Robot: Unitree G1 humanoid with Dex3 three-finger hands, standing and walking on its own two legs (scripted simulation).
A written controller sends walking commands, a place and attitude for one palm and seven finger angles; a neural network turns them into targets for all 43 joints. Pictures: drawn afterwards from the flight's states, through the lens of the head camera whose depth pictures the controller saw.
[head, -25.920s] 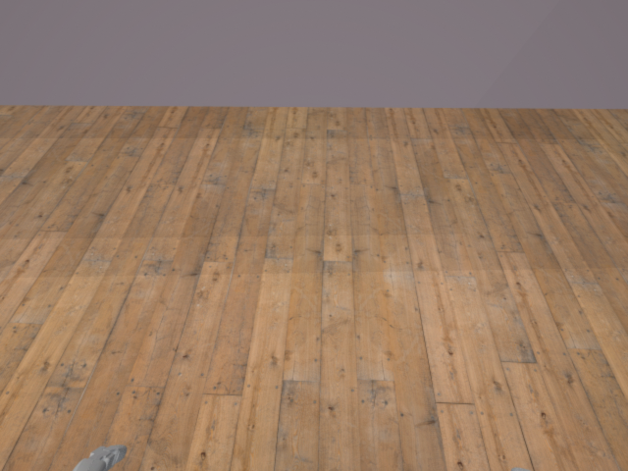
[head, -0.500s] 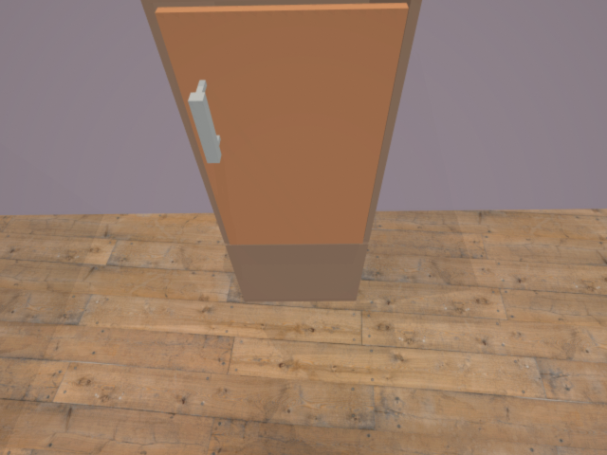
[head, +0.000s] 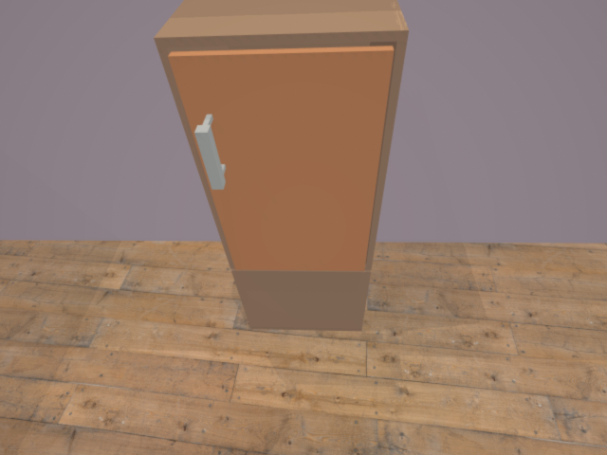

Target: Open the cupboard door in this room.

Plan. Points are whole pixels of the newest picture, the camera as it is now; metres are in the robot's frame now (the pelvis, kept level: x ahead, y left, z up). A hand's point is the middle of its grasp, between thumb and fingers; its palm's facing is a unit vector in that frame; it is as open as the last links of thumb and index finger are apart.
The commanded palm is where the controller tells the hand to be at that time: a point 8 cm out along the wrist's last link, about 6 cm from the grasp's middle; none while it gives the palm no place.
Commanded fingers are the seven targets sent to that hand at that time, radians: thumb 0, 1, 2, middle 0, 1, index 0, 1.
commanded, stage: look again from close up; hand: left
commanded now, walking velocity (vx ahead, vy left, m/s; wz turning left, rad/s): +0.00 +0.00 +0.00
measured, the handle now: (213, 152) +0.62 +0.20 +0.06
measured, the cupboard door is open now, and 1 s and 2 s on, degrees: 0 0 0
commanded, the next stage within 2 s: shuffle to correct the standing spot in 0.52 s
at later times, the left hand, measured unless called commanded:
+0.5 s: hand out of the picture +0.00 +0.19 -0.17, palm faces +0.04 -0.98 -0.21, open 7.4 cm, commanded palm none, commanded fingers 0.00 0.90 0.90 -0.20 -0.30 -0.20 -0.30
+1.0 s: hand out of the picture +0.01 +0.20 -0.19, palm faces +0.02 -0.98 -0.17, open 7.4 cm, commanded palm none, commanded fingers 0.00 0.90 0.90 -0.20 -0.30 -0.20 -0.30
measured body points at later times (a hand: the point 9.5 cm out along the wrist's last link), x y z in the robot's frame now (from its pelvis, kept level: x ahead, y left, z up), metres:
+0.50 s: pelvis -0.01 +0.01 +0.00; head +0.00 +0.00 +0.45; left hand +0.00 +0.24 -0.15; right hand -0.01 -0.20 -0.16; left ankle -0.04 +0.17 -0.73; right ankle -0.03 -0.09 -0.73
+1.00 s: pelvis +0.04 +0.03 -0.01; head +0.06 +0.03 +0.44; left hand +0.01 +0.25 -0.17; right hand +0.00 -0.18 -0.17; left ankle -0.04 +0.17 -0.73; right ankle -0.03 -0.08 -0.71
